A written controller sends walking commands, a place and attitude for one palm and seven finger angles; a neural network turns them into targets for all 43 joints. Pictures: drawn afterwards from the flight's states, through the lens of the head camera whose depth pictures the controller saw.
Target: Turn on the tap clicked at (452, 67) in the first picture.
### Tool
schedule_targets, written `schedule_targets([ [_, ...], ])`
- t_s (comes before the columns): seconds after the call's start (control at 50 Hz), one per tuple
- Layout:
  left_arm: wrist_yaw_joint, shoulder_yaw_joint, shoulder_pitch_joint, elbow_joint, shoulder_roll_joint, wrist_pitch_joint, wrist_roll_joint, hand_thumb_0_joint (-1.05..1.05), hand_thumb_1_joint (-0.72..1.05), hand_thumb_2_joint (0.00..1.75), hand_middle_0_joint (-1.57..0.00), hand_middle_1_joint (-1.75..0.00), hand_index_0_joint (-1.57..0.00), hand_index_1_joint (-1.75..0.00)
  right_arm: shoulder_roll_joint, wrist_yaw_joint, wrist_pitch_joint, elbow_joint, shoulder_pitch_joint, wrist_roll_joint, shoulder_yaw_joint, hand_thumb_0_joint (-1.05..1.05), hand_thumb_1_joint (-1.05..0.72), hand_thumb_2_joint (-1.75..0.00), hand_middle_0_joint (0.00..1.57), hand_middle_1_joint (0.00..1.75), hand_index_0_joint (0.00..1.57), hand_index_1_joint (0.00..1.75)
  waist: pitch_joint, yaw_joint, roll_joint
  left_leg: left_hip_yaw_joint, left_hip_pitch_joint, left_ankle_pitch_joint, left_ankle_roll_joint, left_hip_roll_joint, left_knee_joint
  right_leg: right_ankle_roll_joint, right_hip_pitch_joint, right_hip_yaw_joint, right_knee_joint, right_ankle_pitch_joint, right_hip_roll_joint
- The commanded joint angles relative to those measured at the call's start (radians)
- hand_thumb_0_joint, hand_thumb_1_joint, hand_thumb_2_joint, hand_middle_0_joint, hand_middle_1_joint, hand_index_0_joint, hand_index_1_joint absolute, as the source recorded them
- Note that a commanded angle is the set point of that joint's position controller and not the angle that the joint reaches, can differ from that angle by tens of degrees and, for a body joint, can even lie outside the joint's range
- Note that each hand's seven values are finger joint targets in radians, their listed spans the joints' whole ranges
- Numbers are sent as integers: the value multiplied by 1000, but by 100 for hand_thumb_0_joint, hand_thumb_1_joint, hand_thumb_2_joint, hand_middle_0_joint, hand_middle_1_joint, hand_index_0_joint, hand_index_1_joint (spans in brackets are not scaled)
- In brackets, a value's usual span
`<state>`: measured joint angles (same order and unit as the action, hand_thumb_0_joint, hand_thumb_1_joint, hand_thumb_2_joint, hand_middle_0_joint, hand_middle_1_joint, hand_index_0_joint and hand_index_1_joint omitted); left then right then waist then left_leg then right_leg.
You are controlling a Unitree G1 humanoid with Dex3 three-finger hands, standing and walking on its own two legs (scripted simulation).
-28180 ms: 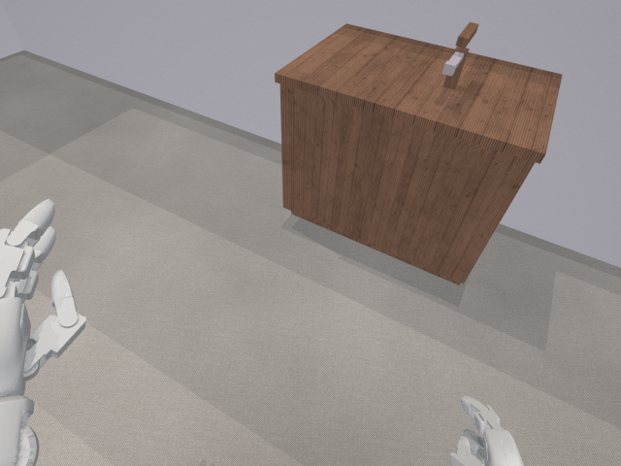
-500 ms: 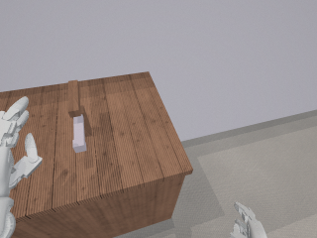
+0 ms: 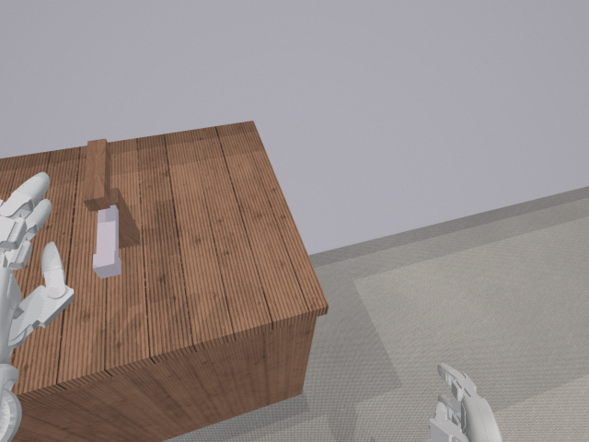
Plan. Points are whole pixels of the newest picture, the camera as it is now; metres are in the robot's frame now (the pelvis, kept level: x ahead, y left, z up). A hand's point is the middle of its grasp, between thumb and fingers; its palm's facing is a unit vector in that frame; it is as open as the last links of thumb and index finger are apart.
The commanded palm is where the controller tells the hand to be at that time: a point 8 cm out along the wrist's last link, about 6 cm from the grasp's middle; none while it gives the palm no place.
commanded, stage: shuffle to correct the standing spot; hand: left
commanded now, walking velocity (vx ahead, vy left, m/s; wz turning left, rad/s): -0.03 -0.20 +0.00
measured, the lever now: (107, 264) +0.33 +0.30 +0.03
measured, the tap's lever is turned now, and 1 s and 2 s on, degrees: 0 0 0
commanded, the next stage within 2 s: none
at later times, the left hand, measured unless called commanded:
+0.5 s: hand (86, 290) +0.22 +0.23 +0.16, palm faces +0.32 -0.85 -0.42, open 7.4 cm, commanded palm +0.16 +0.26 +0.18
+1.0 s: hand (78, 296) +0.22 +0.23 +0.16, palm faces +0.32 -0.85 -0.41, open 7.4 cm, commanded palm +0.16 +0.27 +0.18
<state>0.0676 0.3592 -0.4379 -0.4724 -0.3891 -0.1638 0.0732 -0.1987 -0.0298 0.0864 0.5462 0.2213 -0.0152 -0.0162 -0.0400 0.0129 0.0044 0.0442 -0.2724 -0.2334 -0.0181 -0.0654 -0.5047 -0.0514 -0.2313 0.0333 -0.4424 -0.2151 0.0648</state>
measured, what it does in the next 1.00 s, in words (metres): stands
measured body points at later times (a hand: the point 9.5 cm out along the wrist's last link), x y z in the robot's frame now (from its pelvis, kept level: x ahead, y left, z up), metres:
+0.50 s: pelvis +0.00 -0.02 +0.00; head +0.03 +0.00 +0.45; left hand +0.20 +0.27 +0.18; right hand +0.17 -0.25 -0.08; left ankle +0.02 +0.13 -0.74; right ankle +0.01 -0.09 -0.74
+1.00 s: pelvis +0.00 -0.01 +0.00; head +0.02 +0.00 +0.45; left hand +0.19 +0.28 +0.18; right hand +0.17 -0.25 -0.08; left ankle +0.02 +0.13 -0.74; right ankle +0.01 -0.09 -0.74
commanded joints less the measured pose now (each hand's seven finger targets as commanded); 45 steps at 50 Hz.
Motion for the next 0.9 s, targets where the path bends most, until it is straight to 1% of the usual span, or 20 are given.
schedule_targets([
  [0.0, 25, 144, 60, -227, -201, -58, 15, 0, 90, 90, -20, -30, -20, -30, -119, -11, 50, -149, -73, -7, -51, 0, -90, -90, 20, 30, 20, 30, 156, -5, -17, -70, 110, 65, 46, -69, 8, -4, -40, -147, 94, 140, -165],
  [0.02, 24, 123, 62, -227, -176, -57, 18, 0, 90, 90, -20, -30, -20, -30, -118, -13, 48, -149, -67, -5, -49, 0, -90, -90, 20, 30, 20, 30, 164, -9, -6, -70, 105, 66, 48, -66, -2, -6, -36, -144, 89, 143, -168],
  [0.1, 27, 145, 39, -220, -201, -49, 20, 0, 90, 90, -20, -30, -20, -30, -121, -15, 46, -147, -74, -9, -51, 0, -90, -90, 20, 30, 20, 30, 135, -9, -25, -72, 90, 44, 47, -64, -7, -6, -62, -151, 93, 115, -174],
  [0.12, 25, 125, 40, -217, -179, -49, 22, 0, 90, 90, -20, -30, -20, -30, -120, -16, 43, -146, -69, -7, -49, 0, -90, -90, 20, 30, 20, 30, 130, -12, -17, -69, 80, 20, 50, -64, -10, -1, -68, -153, 98, 90, -171],
  [0.16, 25, 138, 33, -213, -190, -47, 24, 0, 90, 90, -20, -30, -20, -30, -121, -15, 42, -148, -63, -9, -51, 0, -90, -90, 20, 30, 20, 30, 126, -10, 4, -64, 71, -15, 52, -58, -20, 6, -72, -166, 116, 61, -174],
  [0.2, 29, 142, 51, -231, -201, -45, 23, 0, 90, 90, -20, -30, -20, -30, -120, -15, 42, -147, -74, -11, -48, 0, -90, -90, 20, 30, 20, 30, 119, -11, -14, -64, 74, -20, 50, -52, -17, -4, -82, -168, 120, 40, -181],
  [0.22, 28, 125, 52, -234, -183, -49, 24, 0, 90, 90, -20, -30, -20, -30, -119, -16, 42, -145, -69, -8, -45, 0, -90, -90, 20, 30, 20, 30, 124, -13, -22, -67, 75, -22, 53, -56, -12, -3, -80, -161, 115, 32, -176],
  [0.3, 28, 144, 44, -251, -209, -45, 20, 0, 90, 90, -20, -30, -20, -30, -124, -17, 44, -147, -76, -8, -48, 0, -90, -90, 20, 30, 20, 30, 138, -7, -43, -91, 89, 79, 59, -88, 21, 15, -45, -133, 73, 122, -156],
  [0.32, 27, 130, 51, -257, -193, -49, 19, 0, 90, 90, -20, -30, -20, -30, -125, -17, 43, -144, -71, -2, -47, 0, -90, -90, 20, 30, 20, 30, 152, -9, -65, -95, 91, 116, 63, -99, 27, 22, -27, -120, 59, 148, -147],
  [0.38, 21, 139, 34, -240, -199, -46, 17, 0, 90, 90, -20, -30, -20, -30, -128, -14, 41, -148, -61, -2, -55, 0, -90, -90, 20, 30, 20, 30, 161, -3, -60, -94, 90, 175, 63, -114, 12, 39, 4, -113, 52, 199, -140],
  [0.44, 19, 134, 37, -240, -196, -43, 18, 0, 90, 90, -20, -30, -20, -30, -128, -11, 38, -149, -57, -3, -56, 0, -90, -90, 20, 30, 20, 30, 162, -7, -46, -90, 87, 155, 57, -104, 2, 22, 1, -118, 53, 196, -146],
  [0.48, 19, 139, 27, -239, -198, -42, 20, 0, 90, 90, -20, -30, -20, -30, -126, -10, 37, -150, -55, -5, -56, 0, -90, -90, 20, 30, 20, 30, 153, -7, -41, -84, 78, 83, 56, -94, -3, 19, -15, -134, 72, 156, -155],
  [0.54, 21, 137, 32, -255, -199, -43, 21, 0, 90, 90, -20, -30, -20, -30, -125, -12, 35, -153, -62, -4, -52, 0, -90, -90, 20, 30, 20, 30, 140, -10, -57, -91, 81, 44, 58, -95, 16, 10, -42, -138, 74, 115, -151],
  [0.56, 22, 143, 26, -252, -202, -42, 22, 0, 90, 90, -20, -30, -20, -30, -122, -13, 34, -152, -59, -4, -51, 0, -90, -90, 20, 30, 20, 30, 146, -9, -41, -97, 79, 43, 59, -98, 19, 13, -35, -132, 74, 112, -149],
  [0.6, 24, 146, 33, -270, -209, -40, 20, 0, 90, 90, -20, -30, -20, -30, -121, -14, 34, -153, -70, -6, -50, 0, -90, -90, 20, 30, 20, 30, 149, -10, -72, -100, 95, 86, 57, -103, 28, 10, -36, -129, 62, 138, -148],
  [0.66, 23, 140, 32, -241, -198, -38, 18, 0, 90, 90, -20, -30, -20, -30, -124, -15, 33, -151, -61, -4, -54, 0, -90, -90, 20, 30, 20, 30, 157, -7, -57, -106, 93, 117, 63, -118, 29, 25, -15, -122, 59, 155, -137],
  [0.7, 23, 139, 39, -240, -200, -35, 18, 0, 90, 90, -20, -30, -20, -30, -121, -16, 32, -151, -70, -6, -51, 0, -90, -90, 20, 30, 20, 30, 147, -8, -64, -101, 95, 124, 58, -113, 29, 20, -21, -121, 60, 166, -142],
  [0.78, 22, 123, 40, -245, -186, -36, 18, 0, 90, 90, -20, -30, -20, -30, -124, -13, 32, -155, -58, -7, -55, 0, -90, -90, 20, 30, 20, 30, 150, -9, -47, -95, 84, 76, 56, -99, 12, 13, -16, -135, 74, 148, -150],
  [0.8, 25, 125, 48, -254, -191, -35, 18, 0, 90, 90, -20, -30, -20, -30, -121, -13, 33, -153, -70, -10, -52, 0, -90, -90, 20, 30, 20, 30, 138, -12, -69, -97, 86, 77, 53, -98, 24, 3, -31, -131, 71, 140, -153],
  [0.88, 27, 131, 28, -258, -193, -39, 17, 0, 90, 90, -20, -30, -20, -30, -123, -12, 33, -157, -65, -6, -53, 0, -90, -90, 20, 30, 20, 30, 140, -9, -68, -107, 73, 58, 59, -108, 31, 12, -20, -130, 75, 121, -146],
])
